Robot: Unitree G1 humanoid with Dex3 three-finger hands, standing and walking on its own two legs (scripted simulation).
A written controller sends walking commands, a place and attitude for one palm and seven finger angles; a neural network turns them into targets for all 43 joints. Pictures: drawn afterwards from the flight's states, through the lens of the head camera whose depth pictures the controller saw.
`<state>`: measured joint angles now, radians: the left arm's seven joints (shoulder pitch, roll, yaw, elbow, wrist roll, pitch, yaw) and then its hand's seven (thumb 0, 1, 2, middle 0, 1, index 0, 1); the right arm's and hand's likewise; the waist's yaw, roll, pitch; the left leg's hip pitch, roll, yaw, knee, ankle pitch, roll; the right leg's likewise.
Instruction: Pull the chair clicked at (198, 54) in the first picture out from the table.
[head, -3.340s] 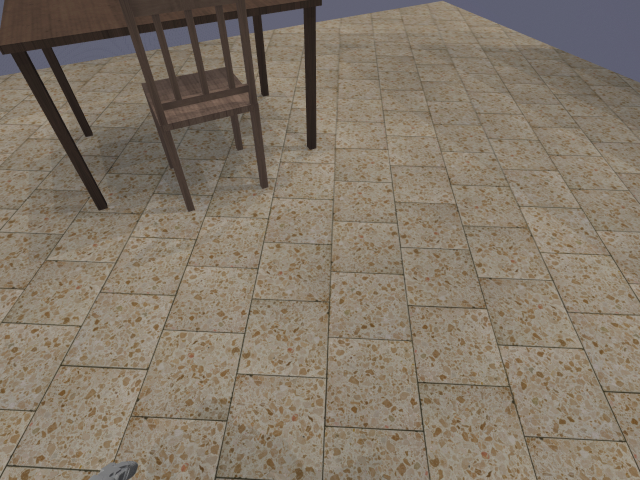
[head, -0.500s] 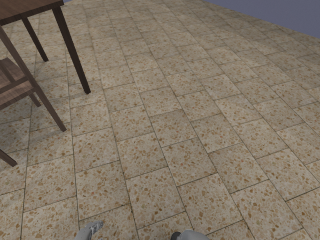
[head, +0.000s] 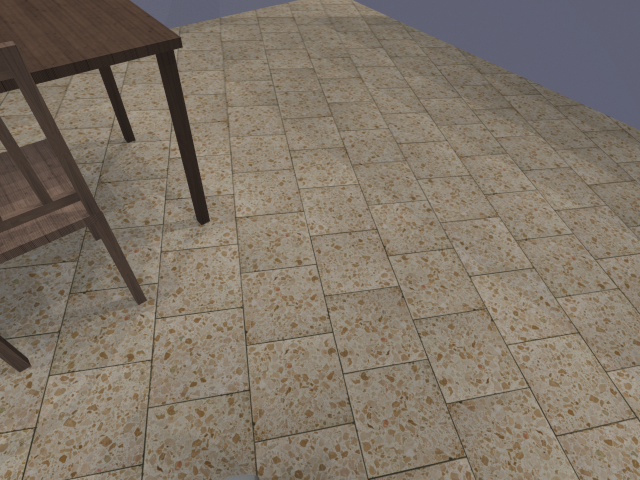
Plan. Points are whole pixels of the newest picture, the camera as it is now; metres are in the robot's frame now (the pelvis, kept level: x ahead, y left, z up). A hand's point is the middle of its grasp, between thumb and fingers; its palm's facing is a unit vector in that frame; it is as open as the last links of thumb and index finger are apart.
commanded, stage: walk to a spot facing it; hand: left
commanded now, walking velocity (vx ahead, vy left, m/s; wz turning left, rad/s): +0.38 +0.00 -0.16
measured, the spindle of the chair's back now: out of the picture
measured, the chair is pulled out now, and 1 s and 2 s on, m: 0.00 0.00 0.00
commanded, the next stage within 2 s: turn to face it in 0.58 s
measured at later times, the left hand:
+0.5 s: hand (261, 354) +0.33 +0.13 -0.15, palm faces -0.10 -0.96 -0.26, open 7.3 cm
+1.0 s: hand (259, 359) +0.33 +0.13 -0.19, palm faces +0.17 -0.97 -0.15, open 7.3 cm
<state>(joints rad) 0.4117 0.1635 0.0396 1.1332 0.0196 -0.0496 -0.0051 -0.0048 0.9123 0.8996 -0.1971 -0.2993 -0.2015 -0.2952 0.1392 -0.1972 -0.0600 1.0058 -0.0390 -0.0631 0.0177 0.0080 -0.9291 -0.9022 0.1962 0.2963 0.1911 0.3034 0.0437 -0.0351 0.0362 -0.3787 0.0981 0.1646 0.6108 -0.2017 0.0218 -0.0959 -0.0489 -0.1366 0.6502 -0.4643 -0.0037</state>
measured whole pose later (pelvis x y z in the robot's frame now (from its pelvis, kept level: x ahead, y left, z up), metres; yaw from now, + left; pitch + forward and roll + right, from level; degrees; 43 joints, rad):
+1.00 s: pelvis +0.36 -0.04 +0.00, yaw +6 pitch -1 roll -1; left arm 0.29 0.17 0.05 1.05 0.01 0.02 0.01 0.00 0.91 0.90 -0.20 -0.30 -0.20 -0.30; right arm 0.14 -0.19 -0.05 0.97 -0.02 -0.01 0.01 0.00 -0.92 -0.90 0.20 0.30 0.19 0.30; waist 0.02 -0.04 0.10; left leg -0.40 0.05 0.15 0.67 -0.24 0.07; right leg -0.30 -0.13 -0.19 0.99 -0.57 0.06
